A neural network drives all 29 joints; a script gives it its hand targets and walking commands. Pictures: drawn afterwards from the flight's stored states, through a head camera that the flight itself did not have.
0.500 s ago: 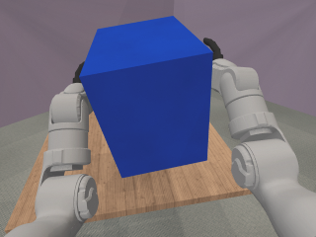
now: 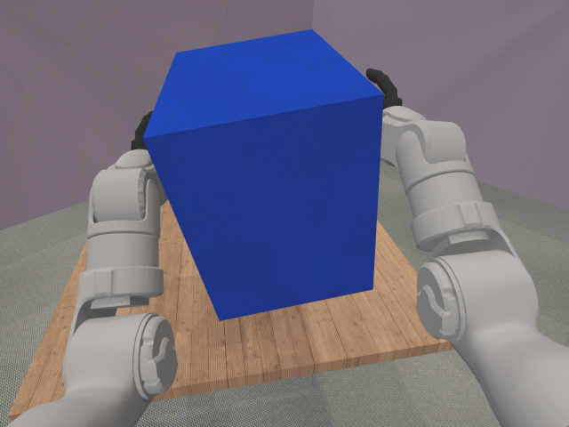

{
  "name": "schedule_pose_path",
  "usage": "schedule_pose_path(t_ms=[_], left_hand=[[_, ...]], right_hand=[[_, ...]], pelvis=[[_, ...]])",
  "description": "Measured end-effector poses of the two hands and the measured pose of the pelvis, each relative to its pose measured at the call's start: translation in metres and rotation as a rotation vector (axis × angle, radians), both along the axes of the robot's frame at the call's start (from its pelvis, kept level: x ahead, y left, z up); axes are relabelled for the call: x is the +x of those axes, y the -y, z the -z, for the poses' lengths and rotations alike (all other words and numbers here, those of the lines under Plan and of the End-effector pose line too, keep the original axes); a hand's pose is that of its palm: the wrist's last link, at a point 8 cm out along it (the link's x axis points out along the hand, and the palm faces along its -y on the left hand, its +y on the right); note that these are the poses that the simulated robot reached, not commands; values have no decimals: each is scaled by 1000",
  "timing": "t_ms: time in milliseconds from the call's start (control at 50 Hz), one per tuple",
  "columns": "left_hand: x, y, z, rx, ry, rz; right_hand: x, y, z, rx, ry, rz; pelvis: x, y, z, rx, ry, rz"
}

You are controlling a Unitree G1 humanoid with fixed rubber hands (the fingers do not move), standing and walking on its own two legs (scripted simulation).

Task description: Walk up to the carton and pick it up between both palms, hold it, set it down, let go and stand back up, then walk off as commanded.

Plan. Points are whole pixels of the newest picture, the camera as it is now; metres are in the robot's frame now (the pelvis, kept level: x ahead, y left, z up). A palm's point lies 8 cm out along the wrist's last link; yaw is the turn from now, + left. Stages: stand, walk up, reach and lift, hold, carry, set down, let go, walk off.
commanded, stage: hold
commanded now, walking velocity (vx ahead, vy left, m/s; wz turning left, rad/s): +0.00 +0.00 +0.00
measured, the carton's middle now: (269, 164) +0.42 +0.02 +0.25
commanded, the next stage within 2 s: set down in 0.04 s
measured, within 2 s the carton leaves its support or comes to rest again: neither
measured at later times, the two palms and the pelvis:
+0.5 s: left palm (149, 167) +0.38 +0.19 +0.26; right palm (370, 127) +0.40 -0.12 +0.32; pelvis +0.01 +0.00 +0.00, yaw +0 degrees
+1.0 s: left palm (157, 178) +0.38 +0.18 +0.25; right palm (371, 154) +0.41 -0.13 +0.27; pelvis +0.01 +0.00 +0.00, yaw +0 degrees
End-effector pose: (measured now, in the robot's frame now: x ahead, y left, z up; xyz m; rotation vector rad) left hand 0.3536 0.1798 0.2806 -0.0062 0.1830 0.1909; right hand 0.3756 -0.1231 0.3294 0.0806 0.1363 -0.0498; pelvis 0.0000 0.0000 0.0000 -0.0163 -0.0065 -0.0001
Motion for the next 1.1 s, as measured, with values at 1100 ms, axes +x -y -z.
schedule_pose_path(t_ms=[1100], left_hand=[[35,2,41,28,-5,-34]], right_hand=[[38,5,66,-22,18,-27]], pelvis=[[9,3,0,2,49,0]])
